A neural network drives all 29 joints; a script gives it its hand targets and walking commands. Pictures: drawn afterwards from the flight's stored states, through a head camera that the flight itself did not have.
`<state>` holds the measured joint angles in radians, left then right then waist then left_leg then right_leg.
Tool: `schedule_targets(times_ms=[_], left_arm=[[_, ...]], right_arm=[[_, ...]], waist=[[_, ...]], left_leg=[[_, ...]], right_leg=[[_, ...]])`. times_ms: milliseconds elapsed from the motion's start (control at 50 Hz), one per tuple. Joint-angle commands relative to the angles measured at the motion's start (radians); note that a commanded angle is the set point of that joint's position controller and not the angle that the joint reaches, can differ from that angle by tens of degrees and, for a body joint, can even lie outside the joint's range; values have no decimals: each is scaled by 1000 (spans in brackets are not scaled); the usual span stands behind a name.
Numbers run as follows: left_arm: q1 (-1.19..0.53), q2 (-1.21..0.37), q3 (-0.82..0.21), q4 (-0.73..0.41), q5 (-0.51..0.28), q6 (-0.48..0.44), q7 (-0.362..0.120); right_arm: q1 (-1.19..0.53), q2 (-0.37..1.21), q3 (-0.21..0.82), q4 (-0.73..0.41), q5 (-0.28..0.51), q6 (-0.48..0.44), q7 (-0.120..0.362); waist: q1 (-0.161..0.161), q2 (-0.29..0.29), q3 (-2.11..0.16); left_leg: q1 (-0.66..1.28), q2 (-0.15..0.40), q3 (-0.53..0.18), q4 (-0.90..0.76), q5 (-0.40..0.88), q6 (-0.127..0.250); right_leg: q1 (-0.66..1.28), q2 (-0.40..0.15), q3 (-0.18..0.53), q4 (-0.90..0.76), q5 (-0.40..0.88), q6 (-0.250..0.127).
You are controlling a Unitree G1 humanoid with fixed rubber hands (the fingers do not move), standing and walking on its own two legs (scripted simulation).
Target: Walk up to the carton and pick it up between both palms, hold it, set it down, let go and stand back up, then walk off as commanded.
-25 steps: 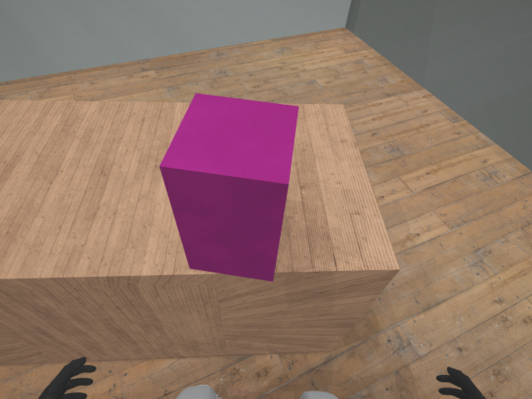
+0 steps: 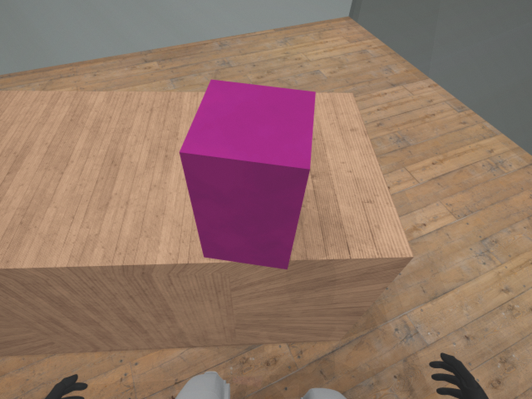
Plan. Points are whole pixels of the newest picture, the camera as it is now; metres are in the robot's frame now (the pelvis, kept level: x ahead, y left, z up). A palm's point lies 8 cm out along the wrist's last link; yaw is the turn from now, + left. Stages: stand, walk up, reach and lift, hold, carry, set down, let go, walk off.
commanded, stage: walk up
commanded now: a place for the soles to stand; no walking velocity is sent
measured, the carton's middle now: (253, 184) +0.44 +0.03 +0.05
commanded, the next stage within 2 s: reach and lift in 1.04 s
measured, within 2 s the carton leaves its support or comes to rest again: neither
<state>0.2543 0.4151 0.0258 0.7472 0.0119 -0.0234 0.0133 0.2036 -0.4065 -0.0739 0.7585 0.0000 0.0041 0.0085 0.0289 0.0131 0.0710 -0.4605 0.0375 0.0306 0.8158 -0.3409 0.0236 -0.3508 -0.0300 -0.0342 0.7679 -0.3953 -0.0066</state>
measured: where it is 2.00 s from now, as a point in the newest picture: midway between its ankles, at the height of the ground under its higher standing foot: outside the picture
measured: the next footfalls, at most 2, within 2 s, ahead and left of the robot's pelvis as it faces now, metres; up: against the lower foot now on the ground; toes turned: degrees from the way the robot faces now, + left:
none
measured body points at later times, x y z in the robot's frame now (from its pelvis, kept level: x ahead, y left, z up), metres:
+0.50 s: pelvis -0.01 +0.01 +0.01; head +0.02 +0.02 +0.45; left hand +0.08 +0.33 -0.09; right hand +0.11 -0.30 -0.09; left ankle +0.04 +0.13 -0.71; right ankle -0.01 -0.13 -0.70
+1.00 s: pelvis -0.01 +0.00 +0.01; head +0.02 +0.01 +0.45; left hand +0.10 +0.33 -0.09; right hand +0.13 -0.31 -0.09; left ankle +0.04 +0.13 -0.71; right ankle -0.01 -0.14 -0.71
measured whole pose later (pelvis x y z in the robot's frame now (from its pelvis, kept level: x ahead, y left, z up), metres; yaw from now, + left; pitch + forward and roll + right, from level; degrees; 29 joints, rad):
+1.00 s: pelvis -0.01 +0.00 +0.01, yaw +1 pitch -1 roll -1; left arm 0.22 0.41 0.03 0.75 0.02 -0.04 0.01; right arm 0.20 -0.40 -0.07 0.76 0.00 0.00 0.01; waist 0.03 0.01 0.07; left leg -0.43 0.02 -0.01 0.76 -0.33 0.01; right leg -0.35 -0.05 -0.03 0.75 -0.40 0.02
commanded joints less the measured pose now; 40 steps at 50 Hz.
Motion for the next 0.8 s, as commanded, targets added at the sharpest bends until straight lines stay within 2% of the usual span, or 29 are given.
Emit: schedule_targets(times_ms=[0, 40, 60, 80, 100, 120, 140, 160, 200, 240, 260, 300, 320, 340, 360, 400, 420, 440, 480, 520, 540, 560, 580, 620, 660, 680, 720, 760, 780], left_arm=[[13, 335, 106, -13, 22, -56, 36], [-73, 305, 97, -32, 14, -50, 33], [-101, 276, 86, -43, 13, -44, 29], [-91, 230, 73, -39, 13, -38, 23], [-57, 175, 62, -39, 6, -33, 18], [-11, 141, 55, -35, -4, -24, 17], [-1, 199, 71, -15, -1, -18, 20], [11, 195, 73, -10, -3, -19, 19], [78, 164, 73, 18, -3, -29, 16], [86, 175, 79, 24, 7, -42, 18], [73, 197, 83, 15, 14, -49, 21], [25, 284, 93, 2, 25, -56, 24], [-23, 294, 92, -12, 20, -54, 22], [-62, 280, 86, -23, 17, -49, 19], [-84, 250, 76, -28, 15, -43, 17], [-31, 162, 57, -20, 0, -29, 11], [10, 179, 63, 0, -1, -23, 14], [33, 181, 66, 8, 0, -25, 13], [62, 172, 68, 21, 5, -42, 12], [33, 239, 82, 9, 17, -57, 16], [13, 274, 88, 6, 21, -60, 18], [-19, 284, 88, -2, 14, -58, 19], [-46, 275, 83, -13, 12, -55, 18], [-69, 230, 70, -25, 6, -45, 16], [-24, 174, 59, -10, -2, -35, 13], [-2, 171, 59, 0, -3, -31, 14], [17, 180, 64, 8, 4, -42, 13], [3, 250, 80, 9, 16, -56, 15], [-12, 268, 84, 6, 13, -57, 16]], right_arm=[[-61, -194, -46, -87, -24, 6, -5], [4, -187, -48, -62, -22, 3, 9], [50, -177, -51, -36, -22, -8, 10], [83, -181, -57, -17, -28, -20, 8], [92, -221, -68, -15, -43, -29, 3], [45, -261, -64, -42, -40, -39, 0], [36, -284, -65, -42, -31, -39, -1], [-1, -265, -60, -47, -31, -39, -2], [-57, -230, -48, -62, -30, -33, -4], [-53, -192, -37, -67, -23, -26, -1], [-45, -172, -28, -72, -18, -26, 0], [-49, -160, -29, -70, -15, -15, 2], [-30, -175, -38, -57, -18, -11, 2], [3, -179, -40, -44, -22, -13, 6], [37, -180, -43, -28, -26, -21, 7], [22, -239, -56, -34, -33, -39, 5], [18, -255, -55, -39, -29, -40, 4], [-11, -252, -51, -44, -26, -40, 3], [-68, -209, -36, -58, -24, -36, 0], [-61, -171, -27, -67, -16, -29, 1], [-40, -161, -26, -61, -15, -24, 3], [-29, -173, -32, -50, -15, -19, 3], [-8, -176, -34, -44, -18, -21, 5], [11, -198, -42, -36, -24, -32, 5], [-10, -228, -43, -41, -21, -41, 2], [-21, -229, -39, -41, -19, -39, 1], [-70, -204, -27, -51, -18, -35, 1], [-63, -175, -25, -56, -16, -28, 3], [-52, -172, -27, -50, -15, -24, 2]], waist=[[-9, -151, -69], [-62, -131, -28], [-94, -134, -39], [-109, -97, -50], [-90, 67, -69], [-47, 159, -74], [-50, 116, -72], [-28, 87, -46], [8, 98, -62], [7, 90, -114], [3, 43, -142], [-23, -103, -92], [-44, -112, -67], [-68, -100, -62], [-87, -67, -64], [-47, 148, -89], [-35, 132, -88], [-18, 113, -82], [11, 83, -99], [-6, -39, -108], [-27, -90, -103], [-41, -89, -94], [-56, -77, -103], [-62, -22, -130], [-30, 94, -146], [-18, 96, -135], [4, 59, -117], [-17, -67, -108], [-29, -82, -112]], left_leg=[[-42, -16, -99, 178, -247, 4], [46, 7, -75, 49, -171, 9], [161, -10, -41, -82, -68, 22], [252, -14, -71, -206, -9, 34], [281, 83, -271, -319, -6, 70], [230, 219, -513, -431, -89, 148], [139, 249, -541, -435, -102, 199], [94, 226, -484, -409, -62, 197], [58, 146, -325, -336, 47, 133], [32, 91, -235, -242, 129, 85], [3, 70, -201, -183, 133, 65], [-6, -34, -81, -18, -26, 6], [52, -31, -61, 2, -129, 2], [109, -17, -74, -52, -119, 9], [174, -1, -113, -167, -68, 23], [183, 164, -427, -388, -110, 123], [152, 204, -472, -410, -104, 168], [118, 198, -443, -389, -68, 170], [52, 119, -283, -289, 68, 101], [14, 20, -148, -111, 155, 26], [19, -19, -96, -40, 104, 3], [65, -22, -64, -43, 4, -2], [106, -7, -78, -87, 31, 5], [206, 39, -179, -187, 128, 47], [177, 138, -342, -297, 97, 127], [144, 155, -352, -308, 86, 147], [42, 114, -271, -262, 89, 100], [37, 13, -131, -100, 160, 19], [57, -13, -92, -59, 128, 4]], right_leg=[[-9, -386, 489, -337, 160, -259], [-79, -303, 320, -273, 153, -219], [-137, -225, 225, -221, 141, -160], [-186, -156, 144, -147, 112, -97], [-216, -61, 56, 20, 60, -43], [-222, 18, -9, 106, -128, 5], [-142, 10, 40, 139, -249, -4], [-110, 2, 44, 126, -252, -15], [2, 8, -5, -17, -76, -28], [126, 2, 9, -113, 75, -38], [166, -49, 84, -151, 98, -54], [44, -246, 361, -318, -45, -152], [-25, -283, 358, -310, -34, -188], [-74, -253, 298, -268, -40, -172], [-122, -192, 209, -209, -33, -124], [-152, 5, 5, 43, -101, -16], [-116, 17, 13, 65, -177, -13], [-76, 8, 22, 40, -183, -20], [61, -7, 22, -102, -14, -37], [87, -134, 218, -228, 88, -89], [59, -221, 325, -282, 77, -137], [22, -252, 307, -262, 123, -170], [3, -229, 261, -219, 145, -155], [-73, -126, 129, -128, 123, -78], [-50, -5, 18, 13, 2, -19], [-25, 6, 17, -2, -70, -21], [69, -26, 59, -111, -3, -39], [59, -160, 236, -242, 80, -104], [49, -214, 276, -250, 140, -141]])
